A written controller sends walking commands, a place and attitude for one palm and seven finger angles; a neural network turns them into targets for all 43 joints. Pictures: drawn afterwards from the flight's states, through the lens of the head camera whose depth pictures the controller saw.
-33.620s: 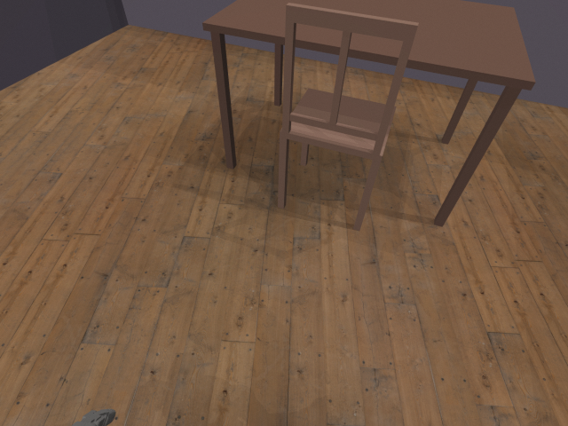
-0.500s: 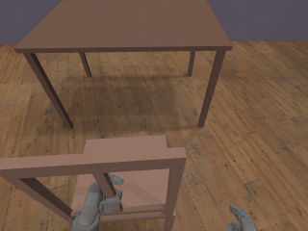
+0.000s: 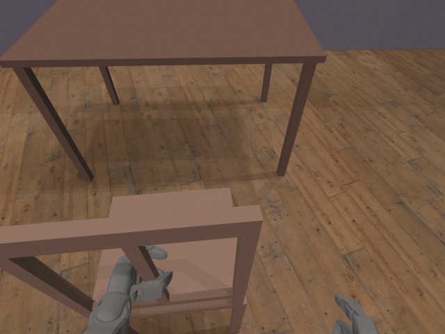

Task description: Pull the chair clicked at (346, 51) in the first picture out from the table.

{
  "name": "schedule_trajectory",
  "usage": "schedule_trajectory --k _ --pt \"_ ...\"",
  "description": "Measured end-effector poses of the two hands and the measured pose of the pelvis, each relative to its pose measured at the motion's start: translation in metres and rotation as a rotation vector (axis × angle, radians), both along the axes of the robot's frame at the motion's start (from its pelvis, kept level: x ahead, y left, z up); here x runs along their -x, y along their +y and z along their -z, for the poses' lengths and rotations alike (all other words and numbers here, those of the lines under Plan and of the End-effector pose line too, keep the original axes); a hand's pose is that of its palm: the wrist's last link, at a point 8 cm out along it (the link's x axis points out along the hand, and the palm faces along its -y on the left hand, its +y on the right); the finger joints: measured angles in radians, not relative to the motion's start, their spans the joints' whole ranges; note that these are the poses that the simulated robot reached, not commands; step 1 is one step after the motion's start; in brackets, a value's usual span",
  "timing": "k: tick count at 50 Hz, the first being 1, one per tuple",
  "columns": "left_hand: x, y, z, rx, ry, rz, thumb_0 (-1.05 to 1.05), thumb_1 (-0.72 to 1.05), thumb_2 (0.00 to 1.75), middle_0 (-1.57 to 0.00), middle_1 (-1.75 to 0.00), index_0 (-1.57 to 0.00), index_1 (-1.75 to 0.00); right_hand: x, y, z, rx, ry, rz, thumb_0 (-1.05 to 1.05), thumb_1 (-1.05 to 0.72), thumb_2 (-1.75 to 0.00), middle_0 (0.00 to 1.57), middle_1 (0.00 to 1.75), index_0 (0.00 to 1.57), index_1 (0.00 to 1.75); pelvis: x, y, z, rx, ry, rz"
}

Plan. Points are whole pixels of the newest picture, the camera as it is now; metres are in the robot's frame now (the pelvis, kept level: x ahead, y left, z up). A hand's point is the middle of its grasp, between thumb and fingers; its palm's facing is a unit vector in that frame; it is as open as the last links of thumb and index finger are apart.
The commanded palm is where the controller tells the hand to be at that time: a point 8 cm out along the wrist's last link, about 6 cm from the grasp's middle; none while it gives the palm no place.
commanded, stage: open the thumb and straighten the fingers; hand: left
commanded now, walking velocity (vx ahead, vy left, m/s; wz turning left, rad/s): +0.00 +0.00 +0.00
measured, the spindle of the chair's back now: (150, 275) +0.25 +0.15 -0.07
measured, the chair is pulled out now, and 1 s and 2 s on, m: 0.62 0.62 0.62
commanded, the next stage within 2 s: draw the fingers out of the gap in 0.56 s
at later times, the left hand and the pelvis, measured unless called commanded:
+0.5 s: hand (144, 275) +0.24 +0.16 -0.07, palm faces +0.03 -0.99 -0.17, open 16.6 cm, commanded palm +0.22 +0.20 -0.04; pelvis +0.03 +0.01 -0.03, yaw +1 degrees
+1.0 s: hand (138, 312) +0.18 +0.16 -0.06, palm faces +0.03 -0.99 -0.14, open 17.5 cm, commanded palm +0.16 +0.21 -0.04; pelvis +0.04 +0.02 -0.04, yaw +2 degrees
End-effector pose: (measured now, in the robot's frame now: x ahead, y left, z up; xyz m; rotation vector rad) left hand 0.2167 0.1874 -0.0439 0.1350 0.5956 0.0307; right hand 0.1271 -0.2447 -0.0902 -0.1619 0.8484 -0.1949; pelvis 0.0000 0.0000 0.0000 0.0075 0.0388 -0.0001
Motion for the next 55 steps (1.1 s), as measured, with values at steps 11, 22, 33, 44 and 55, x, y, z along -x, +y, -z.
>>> schedule_trajectory --k 11,22,33,44,55 --pt "-0.007 0.015 -0.001 -0.013 0.02 -0.029 0.01 -0.29 0.32 -0.39 -1.2 -0.42 -1.22 -0.03 0.003 0.007 0.028 -0.105 -0.045 0.01 -0.91 -0.9 0.2 0.3 0.2 0.3 -0.01 0.008 0.016 0.004 0.077 -0.009" --pt "-0.01 0.018 0.002 -0.018 0.03 -0.037 -0.01 -0.51 0.21 -0.18 -0.53 -0.19 -0.53 -0.06 0.018 0.01 0.033 -0.158 -0.093 0.01 -0.91 -0.9 0.2 0.3 0.2 0.3 -0.027 0.011 0.027 0.012 0.119 -0.022" --pt "-0.002 0.018 0.001 -0.009 0.055 -0.03 -0.01 -0.54 0.2 -0.03 -0.08 -0.03 -0.08 -0.071 0.022 0.015 0.045 -0.172 -0.098 0.01 -0.91 -0.9 0.21 0.3 0.2 0.3 -0.037 0.015 0.034 0.025 0.139 -0.035" --pt "0.027 0.032 -0.005 -0.039 0.065 -0.068 -0.01 -0.54 0.2 0.0 -0.01 -0.01 -0.01 -0.071 0.021 0.012 0.05 -0.186 -0.066 0.01 -0.91 -0.9 0.21 0.3 0.2 0.3 -0.039 0.015 0.038 0.031 0.143 -0.036" --pt "0.069 0.02 -0.002 -0.018 0.075 -0.059 -0.01 -0.54 0.2 0.0 0.0 -0.01 0.0 -0.076 0.03 0.011 0.053 -0.251 -0.091 0.01 -0.91 -0.9 0.21 0.3 0.2 0.3 -0.029 0.015 0.045 0.034 0.141 -0.045"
